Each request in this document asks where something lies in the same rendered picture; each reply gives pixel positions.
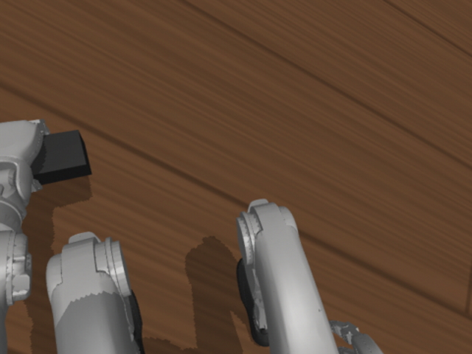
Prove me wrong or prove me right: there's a right robot hand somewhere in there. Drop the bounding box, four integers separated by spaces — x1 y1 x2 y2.
329 320 384 354

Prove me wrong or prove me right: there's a left robot foot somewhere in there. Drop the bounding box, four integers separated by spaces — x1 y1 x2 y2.
128 290 145 354

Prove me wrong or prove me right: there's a right robot foot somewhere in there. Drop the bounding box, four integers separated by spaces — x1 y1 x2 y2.
237 258 269 347

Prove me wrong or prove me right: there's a left robot hand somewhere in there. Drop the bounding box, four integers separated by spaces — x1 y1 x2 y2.
0 119 51 192

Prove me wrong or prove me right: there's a carton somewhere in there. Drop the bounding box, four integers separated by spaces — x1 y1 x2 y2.
30 130 92 185

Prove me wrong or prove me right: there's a left robot arm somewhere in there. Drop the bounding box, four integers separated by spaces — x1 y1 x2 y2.
0 156 32 354

